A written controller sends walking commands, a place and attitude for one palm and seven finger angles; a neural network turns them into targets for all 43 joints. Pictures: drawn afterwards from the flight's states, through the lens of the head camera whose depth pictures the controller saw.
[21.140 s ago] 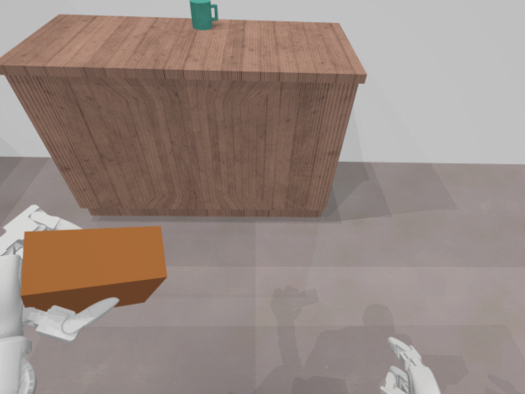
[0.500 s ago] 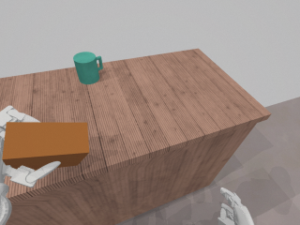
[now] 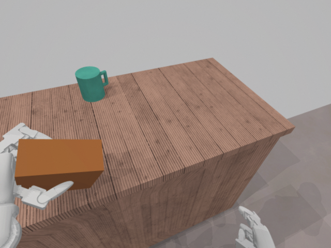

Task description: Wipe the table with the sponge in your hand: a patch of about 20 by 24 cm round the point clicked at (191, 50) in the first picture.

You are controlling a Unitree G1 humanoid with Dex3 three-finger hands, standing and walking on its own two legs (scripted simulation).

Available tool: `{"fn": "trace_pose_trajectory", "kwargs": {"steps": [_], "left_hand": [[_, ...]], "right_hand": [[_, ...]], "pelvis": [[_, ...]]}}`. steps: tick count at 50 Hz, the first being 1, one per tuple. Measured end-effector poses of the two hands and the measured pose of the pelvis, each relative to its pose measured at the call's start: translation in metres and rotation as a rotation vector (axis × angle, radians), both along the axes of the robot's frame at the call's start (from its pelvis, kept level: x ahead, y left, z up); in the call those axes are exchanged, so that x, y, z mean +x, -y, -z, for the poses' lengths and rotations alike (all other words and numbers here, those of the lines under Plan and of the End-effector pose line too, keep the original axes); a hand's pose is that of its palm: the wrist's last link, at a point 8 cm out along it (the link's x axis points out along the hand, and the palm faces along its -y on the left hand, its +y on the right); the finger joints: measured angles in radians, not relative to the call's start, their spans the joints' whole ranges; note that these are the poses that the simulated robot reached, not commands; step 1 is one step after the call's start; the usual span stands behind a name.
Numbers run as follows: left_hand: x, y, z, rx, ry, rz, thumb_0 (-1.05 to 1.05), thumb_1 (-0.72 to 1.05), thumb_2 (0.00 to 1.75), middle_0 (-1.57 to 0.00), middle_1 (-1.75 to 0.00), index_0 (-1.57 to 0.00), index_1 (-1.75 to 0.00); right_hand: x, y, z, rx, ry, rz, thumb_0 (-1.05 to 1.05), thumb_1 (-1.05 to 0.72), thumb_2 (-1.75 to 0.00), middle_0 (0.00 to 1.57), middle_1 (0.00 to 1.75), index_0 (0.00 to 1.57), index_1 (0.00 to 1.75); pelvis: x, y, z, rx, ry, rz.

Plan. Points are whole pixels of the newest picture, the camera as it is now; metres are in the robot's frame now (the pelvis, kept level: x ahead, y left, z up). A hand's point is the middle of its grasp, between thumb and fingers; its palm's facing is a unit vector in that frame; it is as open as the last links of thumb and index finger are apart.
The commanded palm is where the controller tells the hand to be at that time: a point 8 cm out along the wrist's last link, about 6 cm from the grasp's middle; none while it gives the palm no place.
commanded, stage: come to a stop and stand still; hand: left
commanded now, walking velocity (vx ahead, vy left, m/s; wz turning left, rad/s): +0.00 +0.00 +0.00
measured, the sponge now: (73, 166) +0.23 +0.21 +0.13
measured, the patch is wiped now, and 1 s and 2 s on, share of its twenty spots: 0.00 0.00 0.00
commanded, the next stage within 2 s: look again from close up in 0.34 s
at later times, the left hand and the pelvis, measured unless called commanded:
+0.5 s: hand (38, 150) +0.24 +0.26 +0.18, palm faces +0.43 -0.77 -0.47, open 10.3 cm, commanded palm +0.15 +0.26 +0.17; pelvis +0.00 -0.02 +0.00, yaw +1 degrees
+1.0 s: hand (44, 143) +0.25 +0.26 +0.18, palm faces +0.40 -0.84 -0.37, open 10.3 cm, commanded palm +0.19 +0.28 +0.17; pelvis +0.02 +0.01 +0.00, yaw -2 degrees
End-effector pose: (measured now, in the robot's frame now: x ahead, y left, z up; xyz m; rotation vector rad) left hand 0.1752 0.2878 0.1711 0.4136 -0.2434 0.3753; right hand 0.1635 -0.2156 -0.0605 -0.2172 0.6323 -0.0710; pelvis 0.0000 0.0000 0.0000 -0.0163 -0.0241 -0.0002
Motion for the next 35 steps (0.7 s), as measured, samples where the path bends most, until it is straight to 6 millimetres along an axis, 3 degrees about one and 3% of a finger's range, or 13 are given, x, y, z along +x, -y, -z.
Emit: {"fn": "trace_pose_trajectory", "kwargs": {"steps": [10,22,25,28,30,35], "left_hand": [[0.017,0.011,0.003,-0.007,-0.04,0.033,0.0,-0.51,1.01,-0.73,-1.34,-0.73,-1.33],[0.007,0.016,0.0,0.002,-0.061,0.006,0.0,-0.51,1.02,-0.73,-1.34,-0.73,-1.33],[0.018,-0.005,-0.026,0.164,0.021,-0.023,-0.01,-0.51,1.02,-0.73,-1.34,-0.73,-1.33],[0.029,-0.025,-0.044,0.167,0.117,-0.093,-0.01,-0.51,1.02,-0.73,-1.34,-0.73,-1.33],[0.031,-0.018,-0.041,0.136,0.114,-0.079,-0.01,-0.51,1.02,-0.73,-1.34,-0.73,-1.33],[0.026,0.035,-0.001,0.065,-0.058,0.127,-0.01,-0.51,1.02,-0.73,-1.34,-0.73,-1.33]], "right_hand": [[0.014,0.006,0.001,-0.001,-0.011,0.01,0.01,-0.9,-0.9,0.2,0.3,0.2,0.3],[0.025,0.018,-0.003,0.002,0.016,0.012,0.01,-0.9,-0.9,0.2,0.3,0.2,0.3],[0.02,0.018,0.003,-0.017,-0.02,-0.039,0.01,-0.91,-0.9,0.2,0.3,0.2,0.3],[0.012,0.021,0.011,0.003,-0.061,-0.047,0.01,-0.9,-0.9,0.2,0.3,0.2,0.3],[0.005,0.024,0.014,0.037,-0.059,-0.015,0.01,-0.9,-0.9,0.2,0.3,0.2,0.3],[-0.016,0.025,0.018,0.064,-0.067,0.077,0.01,-0.91,-0.9,0.2,0.3,0.2,0.3]], "pelvis": [[0.012,0.004,-0.001,0.007,0.0,-0.002],[0.011,0.011,-0.002,0.008,0.002,-0.003],[0.0,0.019,0.001,-0.002,-0.001,-0.017],[-0.01,0.021,0.002,-0.001,-0.002,0.005],[-0.011,0.017,0.002,0.0,-0.004,0.027],[0.0,0.006,0.001,0.001,-0.008,0.054]]}}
